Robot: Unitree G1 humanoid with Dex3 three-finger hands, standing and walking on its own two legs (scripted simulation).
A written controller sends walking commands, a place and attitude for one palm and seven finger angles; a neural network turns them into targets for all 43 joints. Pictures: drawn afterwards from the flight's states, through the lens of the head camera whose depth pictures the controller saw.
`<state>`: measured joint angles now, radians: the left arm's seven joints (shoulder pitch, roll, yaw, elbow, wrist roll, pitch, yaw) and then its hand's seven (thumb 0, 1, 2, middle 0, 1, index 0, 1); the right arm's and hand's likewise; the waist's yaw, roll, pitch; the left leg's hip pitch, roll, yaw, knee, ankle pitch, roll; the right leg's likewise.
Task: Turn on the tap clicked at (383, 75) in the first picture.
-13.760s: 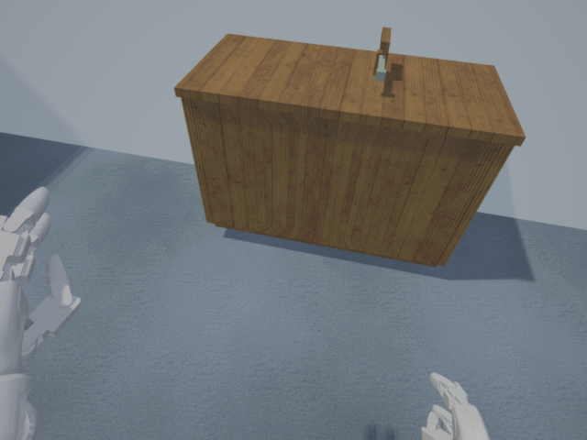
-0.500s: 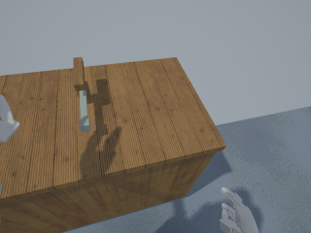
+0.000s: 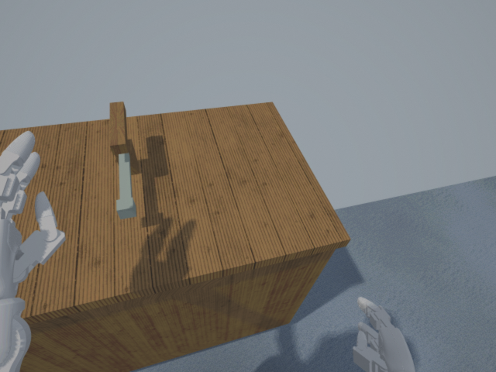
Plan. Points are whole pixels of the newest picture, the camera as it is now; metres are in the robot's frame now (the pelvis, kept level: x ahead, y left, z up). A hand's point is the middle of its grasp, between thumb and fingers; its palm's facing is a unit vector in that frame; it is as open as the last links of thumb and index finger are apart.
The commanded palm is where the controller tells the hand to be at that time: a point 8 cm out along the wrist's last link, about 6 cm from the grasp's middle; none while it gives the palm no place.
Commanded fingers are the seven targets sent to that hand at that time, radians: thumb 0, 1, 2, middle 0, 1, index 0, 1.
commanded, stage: look again from close up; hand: left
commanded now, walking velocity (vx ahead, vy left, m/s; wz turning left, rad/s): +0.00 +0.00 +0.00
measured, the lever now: (126, 208) +0.36 +0.26 +0.01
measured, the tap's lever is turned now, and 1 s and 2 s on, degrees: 0 0 0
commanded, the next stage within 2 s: shuffle to correct the standing spot in 0.14 s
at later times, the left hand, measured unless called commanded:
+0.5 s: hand (65, 231) +0.23 +0.25 +0.16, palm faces +0.38 -0.86 -0.33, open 7.4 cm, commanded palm +0.16 +0.27 +0.18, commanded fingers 0.00 0.90 0.90 -0.20 -0.30 -0.20 -0.30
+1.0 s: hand (130, 240) +0.23 +0.17 +0.16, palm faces +0.33 -0.88 -0.35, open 7.4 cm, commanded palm +0.17 +0.21 +0.18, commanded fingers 0.00 0.90 0.90 -0.20 -0.30 -0.20 -0.30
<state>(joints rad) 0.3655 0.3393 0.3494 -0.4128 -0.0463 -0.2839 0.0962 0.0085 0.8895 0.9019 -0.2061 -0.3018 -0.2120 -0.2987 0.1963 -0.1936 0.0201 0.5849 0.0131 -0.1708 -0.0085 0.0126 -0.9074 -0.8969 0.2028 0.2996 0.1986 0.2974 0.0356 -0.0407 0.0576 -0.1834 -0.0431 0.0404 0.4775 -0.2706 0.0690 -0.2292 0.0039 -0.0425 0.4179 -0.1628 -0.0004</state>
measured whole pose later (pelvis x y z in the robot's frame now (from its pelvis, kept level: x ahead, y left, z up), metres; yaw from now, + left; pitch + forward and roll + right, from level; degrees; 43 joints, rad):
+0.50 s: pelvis +0.00 -0.01 +0.00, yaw +0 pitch -1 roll -1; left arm 0.39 0.37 0.38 -0.48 -0.06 -0.23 0.09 0.01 0.89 0.90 -0.21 -0.30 -0.21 -0.30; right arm 0.19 -0.16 0.02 0.57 0.02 -0.12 0.00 0.01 -0.91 -0.90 0.20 0.30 0.20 0.30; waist 0.04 -0.06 0.09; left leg -0.18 -0.04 0.05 0.47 -0.27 0.06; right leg -0.23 0.01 -0.04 0.43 -0.17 -0.01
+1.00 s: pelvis +0.00 -0.07 -0.01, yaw -1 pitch +1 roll -1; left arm 0.45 0.38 0.38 -0.55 -0.09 -0.18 0.08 0.01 0.89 0.90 -0.21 -0.30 -0.21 -0.30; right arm 0.22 -0.21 -0.02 0.56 0.02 -0.11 -0.02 0.01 -0.91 -0.90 0.20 0.30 0.20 0.30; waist 0.01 -0.04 0.06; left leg -0.27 0.05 0.01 0.59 -0.33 0.01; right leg -0.30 0.10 -0.07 0.47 -0.19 -0.10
